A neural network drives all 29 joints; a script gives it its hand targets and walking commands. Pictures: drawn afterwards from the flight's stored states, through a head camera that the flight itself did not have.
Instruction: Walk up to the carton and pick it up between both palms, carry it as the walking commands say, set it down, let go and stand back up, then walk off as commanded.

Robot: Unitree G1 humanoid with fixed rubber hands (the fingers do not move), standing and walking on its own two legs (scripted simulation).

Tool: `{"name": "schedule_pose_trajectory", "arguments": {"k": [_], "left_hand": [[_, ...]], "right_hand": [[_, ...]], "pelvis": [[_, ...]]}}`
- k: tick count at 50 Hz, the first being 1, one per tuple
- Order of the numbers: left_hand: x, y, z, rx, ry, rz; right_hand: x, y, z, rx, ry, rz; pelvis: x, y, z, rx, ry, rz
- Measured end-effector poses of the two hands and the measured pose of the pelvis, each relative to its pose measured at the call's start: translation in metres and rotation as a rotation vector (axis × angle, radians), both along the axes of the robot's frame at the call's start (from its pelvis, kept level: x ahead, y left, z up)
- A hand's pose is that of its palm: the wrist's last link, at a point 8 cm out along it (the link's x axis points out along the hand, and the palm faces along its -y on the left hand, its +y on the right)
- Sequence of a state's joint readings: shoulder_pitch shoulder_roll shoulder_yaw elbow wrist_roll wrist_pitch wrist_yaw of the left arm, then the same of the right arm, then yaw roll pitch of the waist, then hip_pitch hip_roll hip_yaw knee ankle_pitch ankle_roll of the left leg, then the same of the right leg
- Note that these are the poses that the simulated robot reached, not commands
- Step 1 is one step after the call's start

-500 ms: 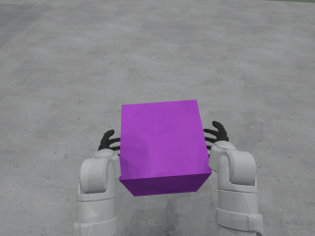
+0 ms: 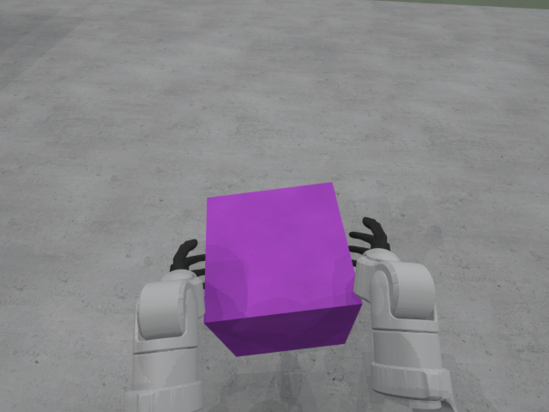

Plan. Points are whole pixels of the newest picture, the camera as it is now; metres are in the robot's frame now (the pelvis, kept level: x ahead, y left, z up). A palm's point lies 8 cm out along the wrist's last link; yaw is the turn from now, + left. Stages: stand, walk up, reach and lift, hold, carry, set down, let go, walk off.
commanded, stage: carry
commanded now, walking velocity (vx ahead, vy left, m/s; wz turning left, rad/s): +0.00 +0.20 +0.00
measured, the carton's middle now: (280, 275) +0.36 -0.01 -0.02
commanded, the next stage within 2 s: none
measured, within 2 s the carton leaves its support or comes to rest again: neither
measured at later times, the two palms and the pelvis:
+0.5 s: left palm (36, 352) +0.21 +0.27 +0.09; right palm (283, 358) +0.19 +0.01 +0.10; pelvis -0.10 +0.17 -0.01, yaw +1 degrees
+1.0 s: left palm out of the picture +0.09 +0.45 +0.08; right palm out of the picture +0.08 +0.19 +0.09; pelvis -0.22 +0.34 -0.01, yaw +1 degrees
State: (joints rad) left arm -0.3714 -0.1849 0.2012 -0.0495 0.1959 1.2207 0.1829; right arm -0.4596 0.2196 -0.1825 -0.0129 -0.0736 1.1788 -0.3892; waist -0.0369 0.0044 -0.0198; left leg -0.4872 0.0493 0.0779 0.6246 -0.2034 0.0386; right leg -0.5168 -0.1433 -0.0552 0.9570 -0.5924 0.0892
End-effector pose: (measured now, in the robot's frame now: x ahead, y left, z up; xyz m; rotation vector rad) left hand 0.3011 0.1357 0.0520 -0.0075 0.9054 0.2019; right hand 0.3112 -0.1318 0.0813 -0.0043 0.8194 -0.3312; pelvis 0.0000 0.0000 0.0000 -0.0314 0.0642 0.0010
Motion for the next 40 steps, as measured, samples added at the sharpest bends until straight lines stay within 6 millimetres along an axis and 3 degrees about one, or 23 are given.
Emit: {"name": "schedule_pose_trajectory", "arguments": {"k": [3,8,15,21,26,31,37,40], "left_hand": [[-0.027,0.028,-0.006,0.015,0.026,0.055],[-0.059,0.064,0.005,0.049,-0.052,0.143],[-0.087,0.084,0.025,0.071,-0.081,0.067],[-0.089,0.103,0.038,0.058,-0.099,-0.056],[-0.098,0.149,0.032,0.018,-0.112,-0.067],[-0.137,0.202,0.011,0.004,-0.019,-0.031],[-0.182,0.253,0.010,0.041,-0.049,0.086],[-0.203,0.270,0.014,0.079,-0.058,0.093]], "right_hand": [[-0.009,0.030,-0.008,0.021,0.029,0.043],[-0.026,0.066,-0.011,0.077,-0.046,0.125],[-0.076,0.081,-0.003,0.076,-0.075,0.109],[-0.109,0.101,0.018,0.047,-0.099,-0.041],[-0.126,0.148,0.020,0.016,-0.111,-0.066],[-0.142,0.202,0.014,0.003,-0.018,-0.030],[-0.161,0.253,-0.001,0.052,-0.046,0.084],[-0.181,0.269,-0.009,0.077,-0.054,0.109]], "pelvis": [[-0.020,0.015,0.003,-0.016,0.011,0.015],[-0.051,0.037,-0.005,0.013,0.017,-0.003],[-0.077,0.076,-0.003,0.050,-0.023,0.000],[-0.091,0.129,-0.003,0.046,-0.032,0.006],[-0.107,0.177,-0.008,0.052,-0.049,-0.003],[-0.134,0.209,0.000,-0.014,-0.020,-0.022],[-0.173,0.236,-0.008,0.006,-0.002,-0.023],[-0.188,0.253,-0.010,0.007,-0.027,-0.020]]}}
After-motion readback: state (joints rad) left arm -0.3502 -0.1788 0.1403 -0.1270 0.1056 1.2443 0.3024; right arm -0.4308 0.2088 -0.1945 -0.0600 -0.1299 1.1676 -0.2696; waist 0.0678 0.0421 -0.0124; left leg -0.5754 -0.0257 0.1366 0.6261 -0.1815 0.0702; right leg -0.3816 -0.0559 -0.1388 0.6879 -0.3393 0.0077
